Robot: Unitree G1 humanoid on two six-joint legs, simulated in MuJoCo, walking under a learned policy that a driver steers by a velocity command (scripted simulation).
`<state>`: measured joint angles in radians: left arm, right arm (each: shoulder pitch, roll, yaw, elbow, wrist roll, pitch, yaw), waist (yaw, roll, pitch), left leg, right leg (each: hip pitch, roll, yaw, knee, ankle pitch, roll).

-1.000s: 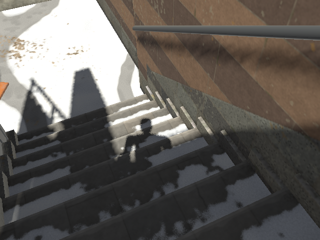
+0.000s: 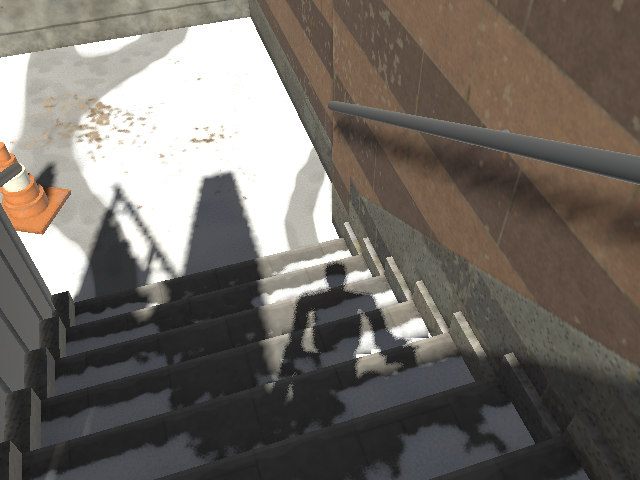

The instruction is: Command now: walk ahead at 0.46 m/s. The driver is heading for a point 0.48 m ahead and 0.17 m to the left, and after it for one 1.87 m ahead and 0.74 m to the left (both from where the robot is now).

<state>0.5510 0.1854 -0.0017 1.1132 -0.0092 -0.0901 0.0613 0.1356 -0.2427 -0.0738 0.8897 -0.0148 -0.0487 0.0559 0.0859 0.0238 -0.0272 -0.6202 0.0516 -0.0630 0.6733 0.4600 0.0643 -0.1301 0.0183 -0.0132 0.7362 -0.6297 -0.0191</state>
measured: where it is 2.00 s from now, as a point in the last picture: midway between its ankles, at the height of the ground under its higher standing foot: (301, 405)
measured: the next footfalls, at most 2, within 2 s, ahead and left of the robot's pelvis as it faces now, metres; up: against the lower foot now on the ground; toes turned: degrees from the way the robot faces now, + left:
left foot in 0.12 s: +0.11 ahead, +0.13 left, -0.17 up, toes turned +2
right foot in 0.58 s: +0.52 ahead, -0.14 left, -0.34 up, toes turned +6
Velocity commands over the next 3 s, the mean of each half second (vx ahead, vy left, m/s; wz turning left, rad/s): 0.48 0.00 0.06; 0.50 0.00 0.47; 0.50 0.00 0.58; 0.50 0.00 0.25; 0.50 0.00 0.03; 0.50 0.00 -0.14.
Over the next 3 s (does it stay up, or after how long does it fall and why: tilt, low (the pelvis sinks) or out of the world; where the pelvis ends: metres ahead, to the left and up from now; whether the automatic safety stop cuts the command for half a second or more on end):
stays up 1.40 0.59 -0.99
